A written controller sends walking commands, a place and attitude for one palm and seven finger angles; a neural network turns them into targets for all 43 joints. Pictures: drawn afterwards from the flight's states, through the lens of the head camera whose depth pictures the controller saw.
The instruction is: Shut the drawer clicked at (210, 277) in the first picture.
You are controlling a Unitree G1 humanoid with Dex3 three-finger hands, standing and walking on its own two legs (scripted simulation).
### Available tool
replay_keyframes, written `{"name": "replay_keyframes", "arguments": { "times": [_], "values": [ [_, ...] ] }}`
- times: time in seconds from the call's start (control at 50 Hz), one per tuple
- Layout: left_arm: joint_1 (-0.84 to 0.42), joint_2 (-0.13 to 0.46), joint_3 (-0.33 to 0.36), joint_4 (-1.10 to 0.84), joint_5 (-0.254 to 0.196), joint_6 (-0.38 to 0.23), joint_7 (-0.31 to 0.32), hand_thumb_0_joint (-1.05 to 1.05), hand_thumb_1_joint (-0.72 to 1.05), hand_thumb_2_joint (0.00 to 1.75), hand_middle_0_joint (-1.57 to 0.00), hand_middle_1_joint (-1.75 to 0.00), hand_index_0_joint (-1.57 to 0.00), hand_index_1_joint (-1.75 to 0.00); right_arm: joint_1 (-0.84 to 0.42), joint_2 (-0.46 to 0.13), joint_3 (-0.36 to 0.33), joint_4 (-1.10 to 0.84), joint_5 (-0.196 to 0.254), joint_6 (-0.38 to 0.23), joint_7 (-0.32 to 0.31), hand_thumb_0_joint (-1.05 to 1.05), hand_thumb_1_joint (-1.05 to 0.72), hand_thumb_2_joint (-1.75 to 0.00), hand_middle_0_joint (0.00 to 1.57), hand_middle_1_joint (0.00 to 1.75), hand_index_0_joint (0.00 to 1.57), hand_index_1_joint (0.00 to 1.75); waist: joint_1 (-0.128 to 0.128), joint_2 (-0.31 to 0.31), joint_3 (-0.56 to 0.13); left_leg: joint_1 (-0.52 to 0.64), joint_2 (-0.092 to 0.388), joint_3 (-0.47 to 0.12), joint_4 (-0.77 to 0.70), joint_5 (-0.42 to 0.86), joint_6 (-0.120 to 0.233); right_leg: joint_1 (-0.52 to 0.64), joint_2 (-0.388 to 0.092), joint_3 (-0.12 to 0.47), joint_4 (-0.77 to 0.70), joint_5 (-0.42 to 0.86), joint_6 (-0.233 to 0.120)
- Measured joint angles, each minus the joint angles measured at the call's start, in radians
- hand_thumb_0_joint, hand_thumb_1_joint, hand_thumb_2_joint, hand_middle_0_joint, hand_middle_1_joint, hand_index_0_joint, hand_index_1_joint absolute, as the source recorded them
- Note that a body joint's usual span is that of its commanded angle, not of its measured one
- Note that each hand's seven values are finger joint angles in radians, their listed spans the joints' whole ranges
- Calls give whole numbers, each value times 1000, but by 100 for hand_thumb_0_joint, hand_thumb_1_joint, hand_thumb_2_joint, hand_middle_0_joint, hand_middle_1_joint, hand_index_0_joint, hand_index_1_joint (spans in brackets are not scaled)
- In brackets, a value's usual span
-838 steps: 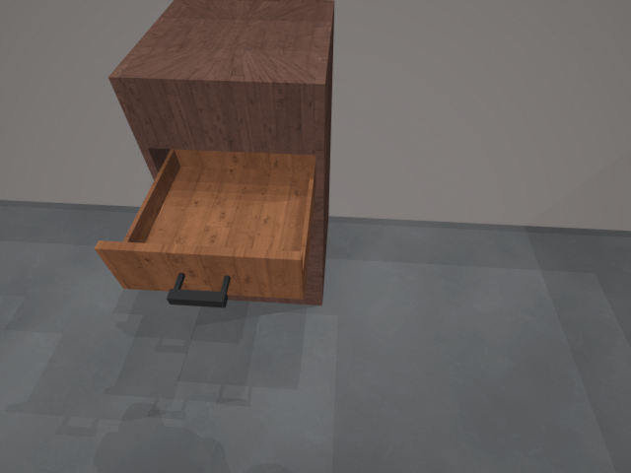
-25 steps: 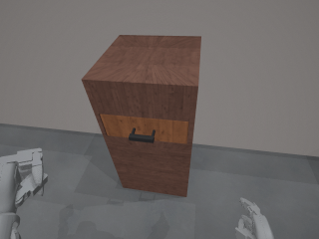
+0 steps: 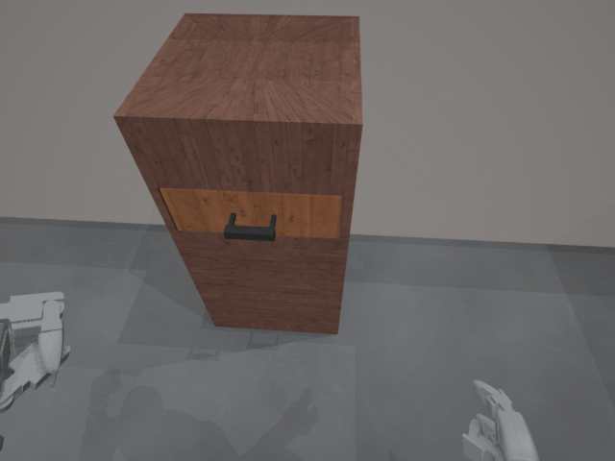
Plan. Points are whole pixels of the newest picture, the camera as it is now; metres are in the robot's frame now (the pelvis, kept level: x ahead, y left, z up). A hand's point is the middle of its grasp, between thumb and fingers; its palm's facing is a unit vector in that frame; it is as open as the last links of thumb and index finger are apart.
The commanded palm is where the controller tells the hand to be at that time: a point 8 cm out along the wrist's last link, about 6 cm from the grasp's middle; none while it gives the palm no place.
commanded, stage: step back with the hand held close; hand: left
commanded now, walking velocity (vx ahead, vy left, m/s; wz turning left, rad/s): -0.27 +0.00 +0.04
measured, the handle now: (251, 225) +0.59 +0.16 -0.15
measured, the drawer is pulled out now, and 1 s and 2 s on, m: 0.00 0.00 0.00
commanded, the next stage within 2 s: stop stepping back and stand still in 1.20 s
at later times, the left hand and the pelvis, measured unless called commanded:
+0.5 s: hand out of the picture +0.11 +0.26 +0.16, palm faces +0.40 -0.78 -0.49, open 3.2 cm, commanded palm +0.05 +0.29 +0.17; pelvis -0.07 +0.01 -0.01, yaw +2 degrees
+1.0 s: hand out of the picture +0.06 +0.22 +0.16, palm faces +0.28 -0.82 -0.50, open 3.2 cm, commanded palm -0.01 +0.28 +0.17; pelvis -0.14 -0.01 -0.01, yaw +1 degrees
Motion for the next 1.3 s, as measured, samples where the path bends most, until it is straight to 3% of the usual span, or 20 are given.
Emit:
{"name": "replay_keyframes", "arguments": {
  "times": [0.36,0.52,0.64,0.7,0.78,0.86,0.88,0.92,0.98,1.12,1.18,1.24,1.3],
  "values": [
    [-19,7,38,-47,31,-53,28,1,89,90,-140,-160,-141,-160,-1,32,26,-28,-4,-54,0,1,-90,-90,20,30,20,30,0,-20,16,-130,-11,-32,84,45,27,-106,4,-5,68,43,11],
    [-33,-20,44,-63,32,-73,31,1,89,90,-140,-160,-141,-160,3,25,20,7,-14,-75,9,1,-90,-90,20,30,20,30,12,-12,15,-182,-2,-50,157,-15,22,-136,21,-7,90,54,1],
    [-49,-9,25,-69,31,-97,45,1,89,90,-140,-160,-141,-160,-1,19,8,35,-17,-61,8,1,-90,-90,20,30,20,30,-11,-22,11,-199,-10,-65,143,20,24,-148,26,-3,66,79,7],
    [-60,20,47,-60,44,-101,40,1,88,90,-140,-160,-141,-160,6,22,4,29,-17,-66,0,1,-90,-90,20,30,20,30,-36,-11,15,-207,-1,-80,117,91,37,-166,61,21,150,8,13],
    [-39,61,93,-64,46,-108,28,1,88,90,-140,-160,-141,-160,37,42,2,29,-22,-87,5,1,-90,-90,20,30,20,30,-48,-10,-26,-248,10,-99,90,117,38,-100,114,49,272,-90,4],
    [7,60,125,-95,17,-128,27,1,89,90,-140,-160,-141,-160,20,57,13,48,-40,-112,22,1,-90,-90,20,30,20,30,-10,-53,-68,-306,7,-63,43,169,11,48,85,60,71,-158,-21],
    [2,54,125,-99,15,-137,25,1,89,90,-140,-160,-141,-160,-2,58,15,55,-44,-116,24,1,-90,-90,20,30,20,30,5,-61,-59,-318,11,-46,34,182,8,62,81,75,11,-201,-27],
    [-36,24,87,-91,17,-150,15,1,89,90,-140,-160,-141,-160,-52,49,11,77,-43,-107,28,1,-90,-90,20,30,20,30,18,-23,-9,-305,42,-54,2,218,3,59,110,72,-8,-147,-25],
    [-50,41,56,-105,16,-154,0,1,89,90,-140,-160,-141,-160,-69,54,16,74,-20,-86,29,1,-90,-90,20,30,20,30,11,-17,20,-269,55,-55,-29,248,2,75,122,67,-1,-107,-13],
    [-10,84,67,-68,-3,-163,-14,1,88,90,-140,-160,-141,-160,-16,34,14,37,-8,-71,14,1,-90,-90,20,30,21,30,-35,-7,-28,-257,43,-68,41,187,0,107,117,52,39,-147,-24],
    [-9,75,67,-43,-7,-166,-6,1,88,90,-141,-160,-141,-160,15,14,6,50,-15,-74,4,1,-90,-90,20,30,20,30,-35,-4,-54,-249,29,-73,64,165,1,125,107,53,41,-154,-16],
    [-40,56,63,-13,-12,-174,-1,1,88,90,-141,-160,-141,-160,27,7,1,67,-21,-76,-2,1,-90,-90,20,30,20,30,-30,-6,-54,-236,20,-68,42,220,26,127,98,54,48,-156,-5],
    [-84,43,71,14,-12,-167,0,1,88,90,-141,-160,-141,-160,8,25,4,64,-37,-74,0,1,-90,-90,20,30,20,30,-22,-23,-34,-229,16,-53,-41,261,32,72,99,64,98,-201,-24]
  ]
}}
